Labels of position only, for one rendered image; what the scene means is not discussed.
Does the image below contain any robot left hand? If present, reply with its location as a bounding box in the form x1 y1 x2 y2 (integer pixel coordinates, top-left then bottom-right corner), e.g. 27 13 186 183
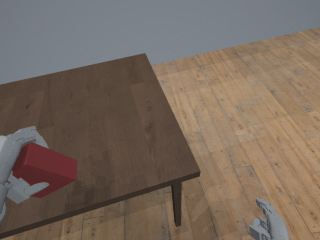
0 126 49 204

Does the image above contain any robot right hand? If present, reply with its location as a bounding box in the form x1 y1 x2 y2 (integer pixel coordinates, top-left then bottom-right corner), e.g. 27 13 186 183
249 198 290 240

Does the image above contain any table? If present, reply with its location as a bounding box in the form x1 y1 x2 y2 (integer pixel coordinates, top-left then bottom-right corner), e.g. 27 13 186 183
0 53 201 239

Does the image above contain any sponge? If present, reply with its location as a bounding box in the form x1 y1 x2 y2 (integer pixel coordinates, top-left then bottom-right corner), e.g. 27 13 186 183
7 142 77 198

